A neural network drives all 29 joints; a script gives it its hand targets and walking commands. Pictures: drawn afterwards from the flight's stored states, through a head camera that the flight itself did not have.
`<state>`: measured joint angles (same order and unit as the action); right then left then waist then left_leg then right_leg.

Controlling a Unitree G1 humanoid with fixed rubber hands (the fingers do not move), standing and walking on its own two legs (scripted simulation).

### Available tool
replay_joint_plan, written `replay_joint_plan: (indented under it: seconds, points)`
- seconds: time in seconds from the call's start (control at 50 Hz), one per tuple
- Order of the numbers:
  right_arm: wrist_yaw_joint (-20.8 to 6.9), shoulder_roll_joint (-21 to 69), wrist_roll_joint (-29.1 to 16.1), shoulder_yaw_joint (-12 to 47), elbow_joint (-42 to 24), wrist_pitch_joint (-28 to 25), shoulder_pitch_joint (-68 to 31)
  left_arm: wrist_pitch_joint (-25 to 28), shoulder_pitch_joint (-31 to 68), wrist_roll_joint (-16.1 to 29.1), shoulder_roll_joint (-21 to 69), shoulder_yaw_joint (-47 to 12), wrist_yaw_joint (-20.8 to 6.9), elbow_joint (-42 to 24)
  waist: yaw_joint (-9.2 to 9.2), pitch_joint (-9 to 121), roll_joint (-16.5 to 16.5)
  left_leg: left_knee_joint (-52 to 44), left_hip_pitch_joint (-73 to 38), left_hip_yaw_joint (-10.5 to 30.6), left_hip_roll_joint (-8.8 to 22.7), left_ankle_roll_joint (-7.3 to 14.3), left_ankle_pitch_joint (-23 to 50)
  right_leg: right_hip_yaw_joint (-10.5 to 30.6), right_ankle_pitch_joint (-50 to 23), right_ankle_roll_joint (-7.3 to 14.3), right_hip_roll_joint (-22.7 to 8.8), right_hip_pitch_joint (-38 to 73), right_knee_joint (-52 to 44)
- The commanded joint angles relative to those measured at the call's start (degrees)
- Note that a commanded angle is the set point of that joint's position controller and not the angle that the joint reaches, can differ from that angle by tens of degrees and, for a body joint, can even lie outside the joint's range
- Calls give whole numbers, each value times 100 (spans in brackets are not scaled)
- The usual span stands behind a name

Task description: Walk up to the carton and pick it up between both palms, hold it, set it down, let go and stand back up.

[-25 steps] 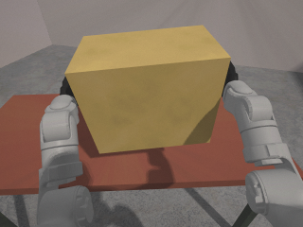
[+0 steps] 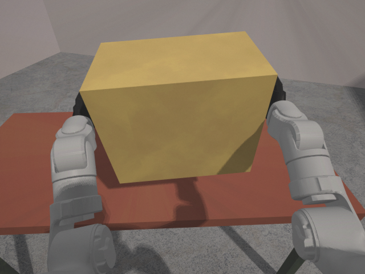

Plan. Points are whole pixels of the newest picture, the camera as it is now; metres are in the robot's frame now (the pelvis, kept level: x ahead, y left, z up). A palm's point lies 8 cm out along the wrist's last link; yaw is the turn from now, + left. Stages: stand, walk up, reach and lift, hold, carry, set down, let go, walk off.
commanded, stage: set down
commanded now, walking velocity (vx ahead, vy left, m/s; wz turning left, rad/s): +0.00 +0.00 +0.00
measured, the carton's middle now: (179, 110) +0.39 +0.01 +0.22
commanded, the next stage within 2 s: none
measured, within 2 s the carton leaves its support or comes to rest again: neither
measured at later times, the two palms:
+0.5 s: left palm (91, 130) +0.39 +0.21 +0.17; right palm (260, 129) +0.37 -0.18 +0.17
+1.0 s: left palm (105, 125) +0.42 +0.19 +0.16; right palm (265, 129) +0.38 -0.20 +0.16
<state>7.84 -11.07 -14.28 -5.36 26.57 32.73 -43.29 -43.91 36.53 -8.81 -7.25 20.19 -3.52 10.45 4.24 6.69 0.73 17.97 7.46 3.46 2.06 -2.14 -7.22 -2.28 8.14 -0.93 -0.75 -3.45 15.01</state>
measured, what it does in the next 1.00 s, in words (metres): stands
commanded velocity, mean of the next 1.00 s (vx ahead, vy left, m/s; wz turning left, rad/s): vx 0.00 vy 0.00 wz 0.00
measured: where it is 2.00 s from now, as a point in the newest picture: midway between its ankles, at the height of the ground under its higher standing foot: outside the picture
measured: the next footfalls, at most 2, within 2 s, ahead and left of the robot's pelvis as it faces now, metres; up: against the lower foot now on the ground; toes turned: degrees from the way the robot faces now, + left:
none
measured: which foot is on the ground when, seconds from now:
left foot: down 0.00-1.00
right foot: down 0.00-1.00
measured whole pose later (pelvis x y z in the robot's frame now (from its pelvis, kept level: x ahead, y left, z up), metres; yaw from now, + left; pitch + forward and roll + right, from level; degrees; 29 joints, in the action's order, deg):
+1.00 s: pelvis +0.03 +0.01 +0.00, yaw -2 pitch -5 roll -1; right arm 5.4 -5.0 -2.2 -11.0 34.4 10.0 -35.4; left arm -20.6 37.7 -8.8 -7.9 19.2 -4.4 30.2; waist 4.8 0.3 2.2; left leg 18.5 3.7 1.4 1.1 -1.1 -10.2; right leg -0.4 10.1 -2.3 -1.9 -0.1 14.8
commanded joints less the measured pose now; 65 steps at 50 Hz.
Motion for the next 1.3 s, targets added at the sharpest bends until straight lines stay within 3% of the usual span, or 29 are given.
replay_joint_plan:
  seconds: [0.0, 0.06, 0.16, 0.24, 0.36, 0.54, 0.72, 0.9, 1.28]
  points:
    - [-1019, 2945, -468, 1620, -1799, -877, -5110, 841, 5214, 957, 2658, -2583, -966, -912, 28, 2479, -203, -134, -829, -268, -612, 132, 777, 12, -732, -116, 376, 520, -166]
    - [-1071, 2970, 74, 1304, -1343, -1336, -4897, 1100, 5021, 582, 2590, -2230, -1098, -344, 34, 2218, -161, -239, -778, -357, -614, 189, 476, -78, -557, -135, 282, 619, -186]
    - [-1090, 3010, 706, 1108, -1034, -2114, -4585, 1482, 4461, 129, 2709, -2001, -1287, 278, 17, 1838, -20, -303, -932, -512, -635, 180, 569, -261, -693, -183, 251, 868, -201]
    - [-1071, 2903, 779, 1281, -1308, -2555, -4496, 1665, 4186, 117, 2936, -2259, -1286, 220, 7, 1848, -78, -199, -1192, -577, -602, 67, 1156, -378, -1018, -176, 325, 972, -149]
    - [-1097, 2755, 732, 1461, -1760, -2933, -4466, 1922, 4235, 438, 3204, -2946, -1013, -181, 123, 2306, -355, 167, -1757, -471, -469, -187, 2156, -472, -1076, -138, 459, 581, -130]
    - [-1101, 2766, 642, 1638, -1565, -2978, -4205, 2213, 4365, 734, 3216, -3329, -735, -236, 163, 2748, -553, 406, -2024, -409, -385, -295, 2623, -384, -1376, -67, 461, 379, -100]
    - [-1058, 3105, 636, 1826, -1381, -2869, -4151, 2373, 4284, 599, 3030, -2833, -847, 311, -16, 2550, -268, 218, -1464, -549, -490, -149, 2126, -192, -2075, -177, 352, 1002, 66]
    - [-1025, 3306, 899, 1690, -1217, -2930, -4151, 2649, 4478, 545, 2932, -2550, -978, 762, 14, 2520, -115, 96, -1201, -621, -521, -94, 1876, -150, -2482, -260, 285, 1250, 179]
    - [-1106, 3368, 1557, 1069, -491, -3224, -4223, 3319, 5028, 560, 2977, -2322, -984, 1858, 148, 2770, -388, 178, -1469, -622, -403, -232, 2128, -268, -1941, -183, 315, 744, 76]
